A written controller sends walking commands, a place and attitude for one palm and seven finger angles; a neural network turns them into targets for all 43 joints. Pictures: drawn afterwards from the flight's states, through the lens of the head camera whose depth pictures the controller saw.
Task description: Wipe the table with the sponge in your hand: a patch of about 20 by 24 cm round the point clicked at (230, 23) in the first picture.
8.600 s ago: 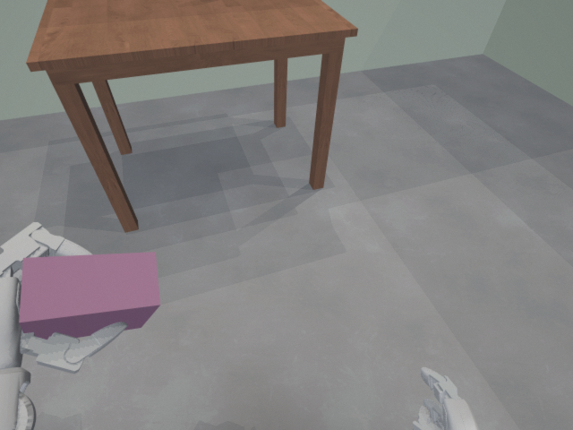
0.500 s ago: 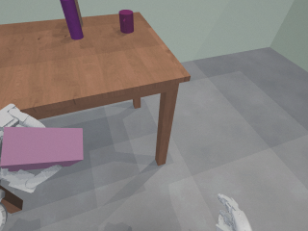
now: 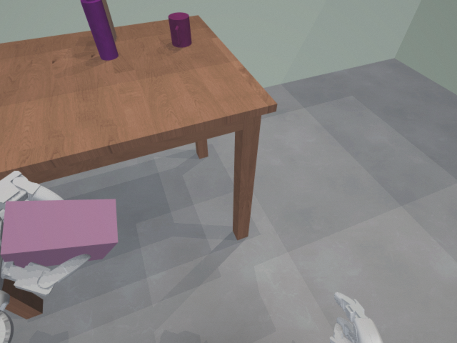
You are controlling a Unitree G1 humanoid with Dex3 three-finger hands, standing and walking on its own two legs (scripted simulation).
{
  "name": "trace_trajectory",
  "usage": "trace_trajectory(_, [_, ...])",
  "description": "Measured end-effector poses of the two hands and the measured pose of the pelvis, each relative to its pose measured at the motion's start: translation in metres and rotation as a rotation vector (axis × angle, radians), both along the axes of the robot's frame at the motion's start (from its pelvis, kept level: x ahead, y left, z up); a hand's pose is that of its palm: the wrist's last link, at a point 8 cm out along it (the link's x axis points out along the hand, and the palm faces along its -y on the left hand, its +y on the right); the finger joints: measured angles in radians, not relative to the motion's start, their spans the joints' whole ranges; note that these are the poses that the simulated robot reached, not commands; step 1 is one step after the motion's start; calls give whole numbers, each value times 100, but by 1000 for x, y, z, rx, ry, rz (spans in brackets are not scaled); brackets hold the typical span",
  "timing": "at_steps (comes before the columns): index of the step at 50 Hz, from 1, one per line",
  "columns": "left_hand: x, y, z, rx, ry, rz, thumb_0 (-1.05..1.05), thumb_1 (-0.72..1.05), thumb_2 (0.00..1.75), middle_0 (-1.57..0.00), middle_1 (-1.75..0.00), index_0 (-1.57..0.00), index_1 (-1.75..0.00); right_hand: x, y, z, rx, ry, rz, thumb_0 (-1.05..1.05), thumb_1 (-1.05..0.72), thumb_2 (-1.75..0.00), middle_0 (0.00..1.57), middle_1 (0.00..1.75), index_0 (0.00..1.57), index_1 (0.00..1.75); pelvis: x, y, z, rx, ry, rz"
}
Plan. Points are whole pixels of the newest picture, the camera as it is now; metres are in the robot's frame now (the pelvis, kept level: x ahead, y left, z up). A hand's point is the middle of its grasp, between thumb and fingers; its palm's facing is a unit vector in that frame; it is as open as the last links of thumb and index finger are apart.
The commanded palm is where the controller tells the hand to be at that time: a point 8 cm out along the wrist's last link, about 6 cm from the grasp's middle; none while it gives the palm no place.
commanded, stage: look again from close up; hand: left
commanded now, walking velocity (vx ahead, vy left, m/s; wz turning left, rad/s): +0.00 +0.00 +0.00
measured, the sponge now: (77, 233) +0.22 +0.22 +0.15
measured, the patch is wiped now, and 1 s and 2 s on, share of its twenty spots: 0.00 0.00 0.00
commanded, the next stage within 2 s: shuffle to correct the standing spot in 0.40 s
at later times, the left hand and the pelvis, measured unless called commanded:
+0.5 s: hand (59, 219) +0.24 +0.26 +0.15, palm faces +0.37 -0.85 -0.38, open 10.0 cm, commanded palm +0.19 +0.29 +0.17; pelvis +0.03 +0.01 +0.00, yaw +0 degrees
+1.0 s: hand (82, 164) +0.33 +0.26 +0.16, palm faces +0.35 -0.84 -0.41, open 10.0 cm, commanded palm +0.26 +0.30 +0.17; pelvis +0.10 +0.02 -0.01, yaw +0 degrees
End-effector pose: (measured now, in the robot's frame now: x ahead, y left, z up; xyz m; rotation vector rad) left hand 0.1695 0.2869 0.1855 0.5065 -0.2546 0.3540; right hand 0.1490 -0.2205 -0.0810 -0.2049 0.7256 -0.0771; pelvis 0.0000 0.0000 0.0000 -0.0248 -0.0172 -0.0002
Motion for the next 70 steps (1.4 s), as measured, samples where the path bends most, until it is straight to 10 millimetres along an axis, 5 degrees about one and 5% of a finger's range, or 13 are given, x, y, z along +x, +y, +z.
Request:
trace_trajectory(7, [10, 4, -33, -113, 97, 37, 0, -49, 101, -75, -136, -75, -136, 1, 4, -4, -20, 49, 10, 1, -90, -90, 20, 30, 20, 30, 6, 4, 1, 13, -6, 5])
trace_trajectory(17, [29, -3, -2, -31, -13, -40, 0, -49, 101, -75, -136, -75, -136, 31, 6, 11, -23, -20, 20, 1, -90, -90, 20, 30, 21, 30, 19, 3, 2, 12, 12, 2])
trace_trajectory(28, [35, 9, -28, -105, 90, 20, 0, -49, 101, -75, -136, -76, -136, 49, 5, 13, -38, -17, 13, 1, -90, -90, 20, 30, 20, 30, 31, 8, 3, 15, 22, 7])
trace_trajectory(36, [47, 7, -18, -69, 0, -5, 0, -49, 101, -75, -136, -76, -136, 56, 5, 3, -51, -4, 3, 1, -90, -90, 20, 30, 21, 30, 47, 11, -7, 6, 21, 14])
trace_trajectory(45, [96, 26, -23, -45, -72, -2, 0, -49, 101, -75, -136, -76, -136, 72, 14, -20, -31, 45, -53, 1, -90, -90, 20, 30, 20, 30, 82, 25, -24, 46, -4, -3])
trace_trajectory(52, [133, 4, -4, 18, -24, -85, 0, -49, 101, -75, -136, -76, -136, 83, 24, -15, 38, 94, -68, 1, -90, -90, 20, 30, 21, 30, 116, 18, -6, 29, 25, -1])
trace_trajectory(62, [173, -5, -3, 135, -39, -13, 0, -49, 101, -75, -136, -76, -135, 154, -12, -52, 8, 141, -23, 1, -90, -90, 20, 30, 21, 30, 170, -2, -27, 9, -13, 49])
trace_trajectory(70, [190, -9, -12, 7, -25, 20, 0, -49, 101, -75, -136, -76, -135, 222, -20, -9, -59, 41, 24, 1, -90, -90, 20, 30, 20, 30, 200, -5, -11, 53, -18, 40])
